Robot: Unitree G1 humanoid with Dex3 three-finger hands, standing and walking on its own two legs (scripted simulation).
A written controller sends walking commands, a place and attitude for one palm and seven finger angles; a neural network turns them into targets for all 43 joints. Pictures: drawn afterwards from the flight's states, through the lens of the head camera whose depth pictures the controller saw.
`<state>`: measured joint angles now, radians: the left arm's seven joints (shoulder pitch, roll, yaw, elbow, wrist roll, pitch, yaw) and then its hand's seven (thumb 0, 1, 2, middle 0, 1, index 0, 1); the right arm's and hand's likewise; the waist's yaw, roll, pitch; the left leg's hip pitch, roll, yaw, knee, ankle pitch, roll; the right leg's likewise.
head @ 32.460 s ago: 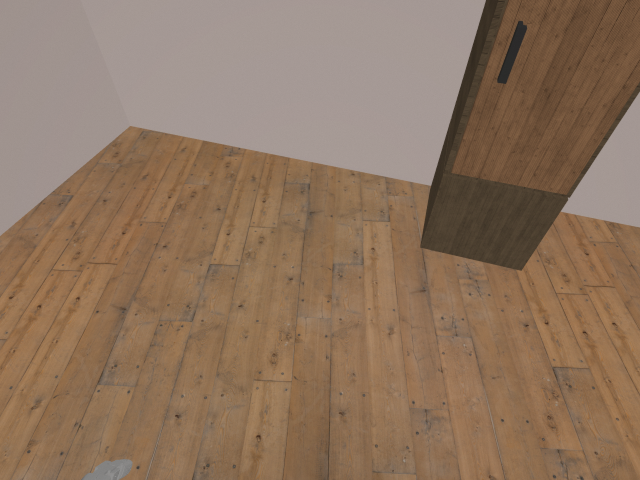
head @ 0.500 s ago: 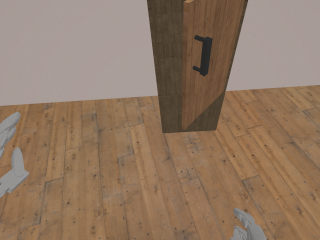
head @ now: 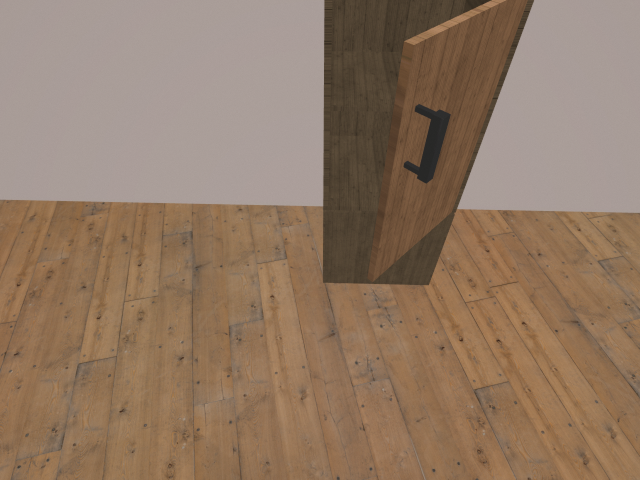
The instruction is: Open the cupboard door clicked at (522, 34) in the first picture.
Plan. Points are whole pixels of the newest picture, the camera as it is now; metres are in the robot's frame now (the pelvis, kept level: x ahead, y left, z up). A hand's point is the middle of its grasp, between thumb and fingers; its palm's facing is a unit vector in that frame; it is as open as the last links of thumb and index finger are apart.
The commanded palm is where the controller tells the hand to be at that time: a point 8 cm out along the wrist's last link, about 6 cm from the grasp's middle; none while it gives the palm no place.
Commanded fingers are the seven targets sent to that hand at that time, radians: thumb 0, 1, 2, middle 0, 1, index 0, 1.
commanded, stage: let the arm hang, fingers relaxed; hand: left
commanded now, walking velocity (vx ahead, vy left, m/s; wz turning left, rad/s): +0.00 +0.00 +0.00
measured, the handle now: (423, 144) +0.65 -0.13 +0.07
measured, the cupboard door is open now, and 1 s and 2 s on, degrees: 46 46 46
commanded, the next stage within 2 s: look to check the result in 0.56 s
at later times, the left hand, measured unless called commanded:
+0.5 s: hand out of the picture -0.01 +0.16 -0.17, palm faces +0.02 -0.99 -0.17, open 7.3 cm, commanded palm none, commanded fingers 0.00 0.90 0.90 -0.20 -0.30 -0.20 -0.30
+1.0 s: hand out of the picture -0.01 +0.17 -0.17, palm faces +0.02 -0.99 -0.15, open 7.3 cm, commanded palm none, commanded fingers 0.00 0.90 0.90 -0.20 -0.30 -0.20 -0.30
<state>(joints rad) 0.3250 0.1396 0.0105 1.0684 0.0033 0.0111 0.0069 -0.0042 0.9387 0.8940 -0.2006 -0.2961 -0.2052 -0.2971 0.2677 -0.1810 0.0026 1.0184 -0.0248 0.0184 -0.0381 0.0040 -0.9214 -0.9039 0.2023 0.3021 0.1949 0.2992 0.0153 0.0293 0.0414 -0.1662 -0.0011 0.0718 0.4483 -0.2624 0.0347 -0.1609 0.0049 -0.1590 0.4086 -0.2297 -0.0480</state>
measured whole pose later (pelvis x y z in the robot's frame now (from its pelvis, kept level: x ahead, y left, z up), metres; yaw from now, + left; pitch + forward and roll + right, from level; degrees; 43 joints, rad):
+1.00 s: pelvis +0.01 +0.03 +0.00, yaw -3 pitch -1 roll +0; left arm 0.32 0.08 0.00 1.18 0.00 -0.01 0.04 0.00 0.91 0.89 -0.20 -0.30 -0.20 -0.30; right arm 0.31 -0.11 0.02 1.17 -0.02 -0.02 -0.04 0.00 -0.91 -0.90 0.20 0.30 0.19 0.30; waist 0.00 0.02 0.04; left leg -0.10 -0.04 0.13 0.37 -0.25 0.07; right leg -0.14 -0.02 -0.10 0.40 -0.23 -0.01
